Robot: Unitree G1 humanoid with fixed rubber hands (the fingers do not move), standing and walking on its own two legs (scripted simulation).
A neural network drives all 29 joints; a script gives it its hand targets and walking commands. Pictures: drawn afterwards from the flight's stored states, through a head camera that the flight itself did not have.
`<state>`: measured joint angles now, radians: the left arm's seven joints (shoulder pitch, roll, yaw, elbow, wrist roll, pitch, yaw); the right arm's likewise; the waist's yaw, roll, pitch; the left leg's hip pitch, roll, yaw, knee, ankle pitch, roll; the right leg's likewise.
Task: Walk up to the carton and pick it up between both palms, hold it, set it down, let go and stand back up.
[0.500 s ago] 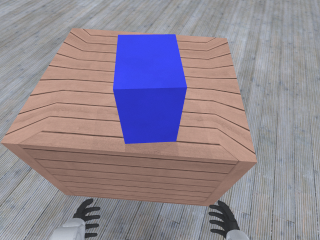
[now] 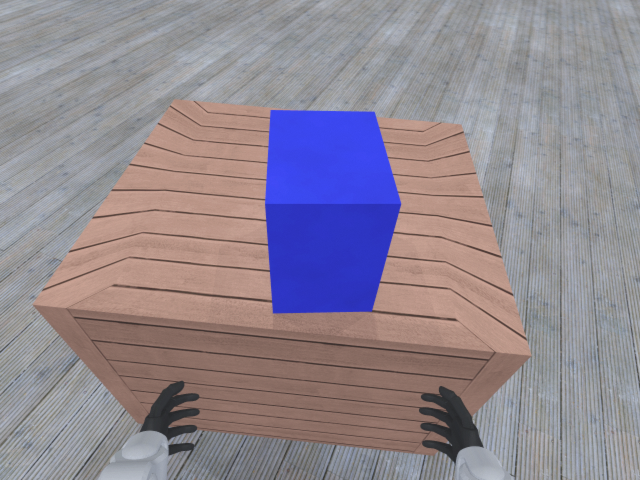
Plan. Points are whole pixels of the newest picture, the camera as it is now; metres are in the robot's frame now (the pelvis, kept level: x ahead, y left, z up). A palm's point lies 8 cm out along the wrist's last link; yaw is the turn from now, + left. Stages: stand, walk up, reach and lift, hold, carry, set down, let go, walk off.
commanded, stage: reach and lift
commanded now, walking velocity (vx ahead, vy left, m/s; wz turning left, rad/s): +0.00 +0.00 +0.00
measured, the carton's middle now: (322, 214) +0.55 +0.02 +0.00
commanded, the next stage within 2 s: none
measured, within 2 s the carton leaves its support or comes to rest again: neither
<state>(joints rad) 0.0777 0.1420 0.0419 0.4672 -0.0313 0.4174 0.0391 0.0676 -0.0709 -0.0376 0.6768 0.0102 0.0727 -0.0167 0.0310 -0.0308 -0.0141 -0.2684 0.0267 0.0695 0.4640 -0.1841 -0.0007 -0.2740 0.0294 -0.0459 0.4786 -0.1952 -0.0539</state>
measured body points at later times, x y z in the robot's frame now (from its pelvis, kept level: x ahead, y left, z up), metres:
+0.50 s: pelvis +0.06 +0.01 +0.00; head +0.06 +0.02 +0.45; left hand +0.24 +0.19 -0.07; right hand +0.24 -0.21 -0.07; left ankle +0.04 +0.12 -0.74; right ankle +0.04 -0.08 -0.74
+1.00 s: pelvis +0.05 -0.02 +0.00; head +0.04 -0.01 +0.45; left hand +0.27 +0.19 -0.04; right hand +0.29 -0.22 -0.03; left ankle +0.04 +0.12 -0.74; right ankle +0.04 -0.08 -0.74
